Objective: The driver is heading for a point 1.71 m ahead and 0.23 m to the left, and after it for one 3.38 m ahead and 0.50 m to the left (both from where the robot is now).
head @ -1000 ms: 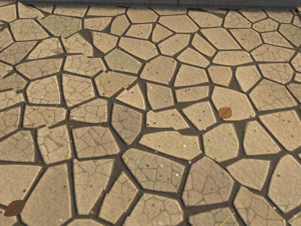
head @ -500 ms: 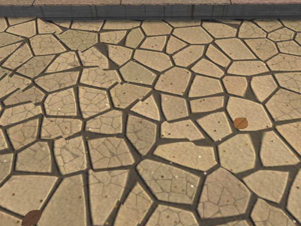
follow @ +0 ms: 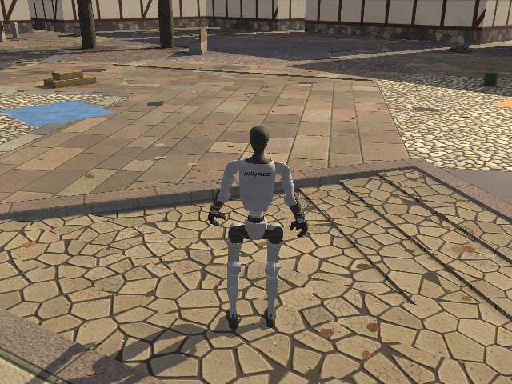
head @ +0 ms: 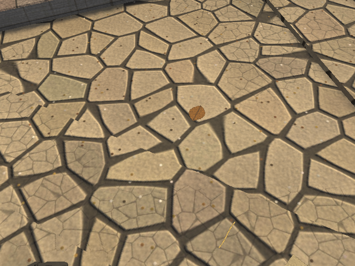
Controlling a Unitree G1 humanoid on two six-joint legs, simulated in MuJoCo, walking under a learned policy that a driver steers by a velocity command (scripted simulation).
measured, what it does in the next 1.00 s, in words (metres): goes down: left foot, then right foot 0.03 m lower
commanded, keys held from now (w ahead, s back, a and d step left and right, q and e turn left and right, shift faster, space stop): e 0.14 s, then w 0.08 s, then w+q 0.78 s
